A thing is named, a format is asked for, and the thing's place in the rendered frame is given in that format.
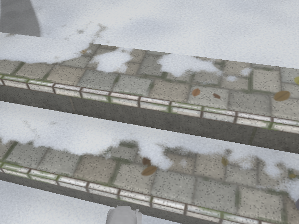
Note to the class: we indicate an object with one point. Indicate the stairs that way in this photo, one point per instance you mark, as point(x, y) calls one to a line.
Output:
point(229, 179)

